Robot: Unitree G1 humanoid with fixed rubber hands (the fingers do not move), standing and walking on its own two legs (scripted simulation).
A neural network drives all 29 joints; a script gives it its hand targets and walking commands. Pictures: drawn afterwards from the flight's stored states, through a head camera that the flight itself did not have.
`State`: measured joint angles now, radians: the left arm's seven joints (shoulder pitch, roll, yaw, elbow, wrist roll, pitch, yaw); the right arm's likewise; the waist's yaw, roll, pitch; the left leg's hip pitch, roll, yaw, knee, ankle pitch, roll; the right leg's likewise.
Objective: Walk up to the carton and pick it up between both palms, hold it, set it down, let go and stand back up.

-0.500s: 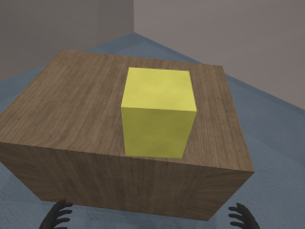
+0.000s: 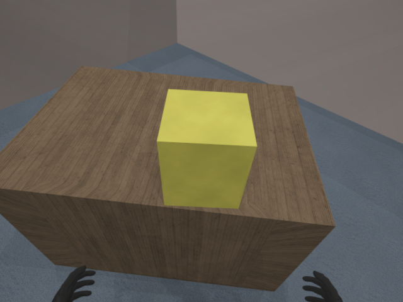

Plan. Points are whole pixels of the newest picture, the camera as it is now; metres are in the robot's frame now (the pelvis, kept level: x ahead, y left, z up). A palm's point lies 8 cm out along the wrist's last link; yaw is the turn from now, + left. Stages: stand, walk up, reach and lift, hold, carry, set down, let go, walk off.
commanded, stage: stand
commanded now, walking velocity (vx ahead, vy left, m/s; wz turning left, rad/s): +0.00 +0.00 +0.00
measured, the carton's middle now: (204, 150) +0.49 +0.00 +0.00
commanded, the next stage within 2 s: none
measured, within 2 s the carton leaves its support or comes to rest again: neither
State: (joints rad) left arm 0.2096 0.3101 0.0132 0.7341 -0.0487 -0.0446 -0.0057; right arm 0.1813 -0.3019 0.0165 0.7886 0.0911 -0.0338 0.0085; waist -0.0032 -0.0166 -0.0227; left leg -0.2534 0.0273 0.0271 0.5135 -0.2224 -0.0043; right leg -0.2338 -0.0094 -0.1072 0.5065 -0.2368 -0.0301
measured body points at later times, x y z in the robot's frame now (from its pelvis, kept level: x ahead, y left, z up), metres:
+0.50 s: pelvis +0.00 +0.00 +0.00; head -0.02 +0.00 +0.45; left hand +0.14 +0.27 -0.09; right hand +0.14 -0.28 -0.10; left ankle +0.04 +0.12 -0.74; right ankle +0.03 -0.10 -0.74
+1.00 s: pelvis +0.00 -0.01 +0.00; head -0.02 +0.00 +0.45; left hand +0.14 +0.27 -0.09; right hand +0.14 -0.28 -0.10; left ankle +0.04 +0.12 -0.74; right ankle +0.03 -0.10 -0.74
